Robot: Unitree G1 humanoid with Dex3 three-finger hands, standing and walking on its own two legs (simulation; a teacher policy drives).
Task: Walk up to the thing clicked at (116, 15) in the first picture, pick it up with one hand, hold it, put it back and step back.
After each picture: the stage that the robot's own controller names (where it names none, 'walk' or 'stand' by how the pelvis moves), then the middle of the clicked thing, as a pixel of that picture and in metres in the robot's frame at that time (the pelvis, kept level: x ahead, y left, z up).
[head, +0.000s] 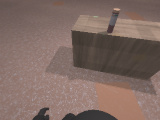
stand; (112, 21) +1.04 -0.17 +0.12
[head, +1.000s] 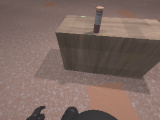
walk; (97, 21) +0.95 +0.02 +0.15
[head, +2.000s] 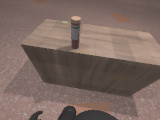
walk; (75, 34) +0.61 +0.19 +0.15
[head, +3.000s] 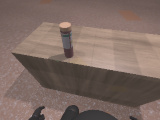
stand; (67, 42) +0.49 +0.21 +0.16
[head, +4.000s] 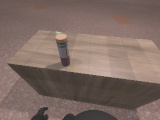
stand; (63, 52) +0.44 +0.22 +0.12
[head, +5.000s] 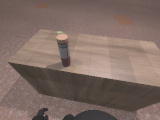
stand; (64, 52) +0.44 +0.21 +0.12
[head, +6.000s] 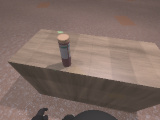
stand; (65, 52) +0.44 +0.21 +0.12
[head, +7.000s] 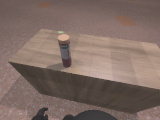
stand; (65, 53) +0.43 +0.20 +0.12
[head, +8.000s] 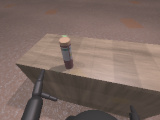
rise first; (67, 54) +0.43 +0.22 +0.12
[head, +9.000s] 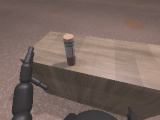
go down; (70, 51) +0.46 +0.21 +0.13
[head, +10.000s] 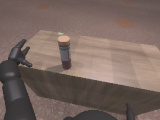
go down; (65, 54) +0.42 +0.20 +0.13
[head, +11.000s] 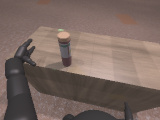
close in; (65, 51) +0.44 +0.20 +0.13
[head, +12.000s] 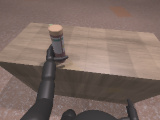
close; (58, 46) +0.44 +0.21 +0.16
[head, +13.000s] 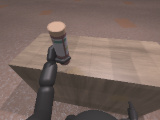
lift; (61, 48) +0.35 +0.18 +0.26
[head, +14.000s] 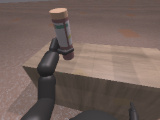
lift; (64, 38) +0.33 +0.17 +0.35
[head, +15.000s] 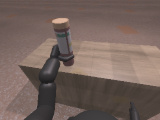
hold; (65, 45) +0.33 +0.16 +0.30
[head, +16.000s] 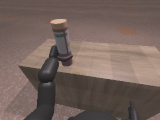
hold; (63, 46) +0.34 +0.17 +0.29
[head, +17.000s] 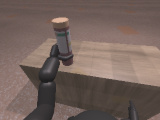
crouch; (64, 45) +0.34 +0.17 +0.30
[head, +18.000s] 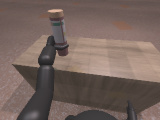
crouch; (60, 35) +0.42 +0.20 +0.30
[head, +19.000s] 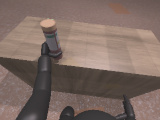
lower; (53, 43) +0.45 +0.23 +0.16
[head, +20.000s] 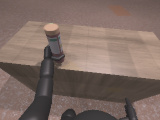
lower; (56, 46) +0.43 +0.22 +0.16
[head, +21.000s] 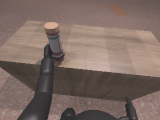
lower; (56, 45) +0.45 +0.22 +0.16
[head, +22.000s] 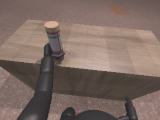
lower; (56, 44) +0.45 +0.22 +0.16
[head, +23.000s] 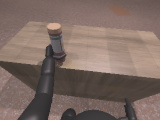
loosen; (58, 45) +0.44 +0.22 +0.16
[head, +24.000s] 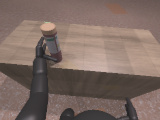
withdraw; (53, 46) +0.44 +0.22 +0.16
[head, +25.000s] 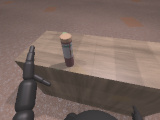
sink last; (68, 52) +0.44 +0.21 +0.14
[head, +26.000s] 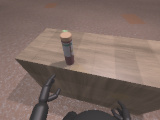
stand; (68, 50) +0.45 +0.21 +0.13
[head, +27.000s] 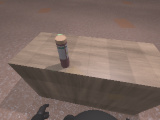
stand; (63, 53) +0.44 +0.22 +0.13
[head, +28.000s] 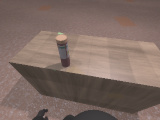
stand; (64, 52) +0.44 +0.22 +0.12
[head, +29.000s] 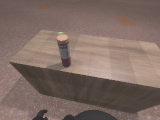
stand; (64, 52) +0.44 +0.21 +0.12
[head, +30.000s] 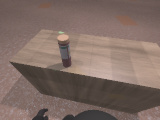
stand; (65, 53) +0.44 +0.21 +0.12
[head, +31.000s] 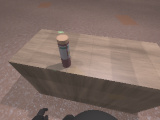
stand; (64, 53) +0.43 +0.21 +0.12
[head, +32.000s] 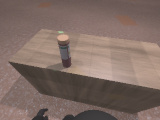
walk; (65, 53) +0.43 +0.21 +0.12
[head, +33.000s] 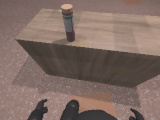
walk; (69, 25) +0.62 +0.21 +0.15
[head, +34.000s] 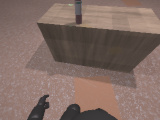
walk; (78, 10) +0.94 +0.21 +0.15
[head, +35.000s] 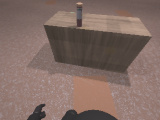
stand; (79, 15) +1.09 +0.22 +0.14
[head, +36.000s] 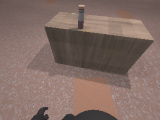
stand; (81, 17) +1.05 +0.19 +0.12
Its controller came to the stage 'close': yes
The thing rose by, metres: 0.21
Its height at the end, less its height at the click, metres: +0.00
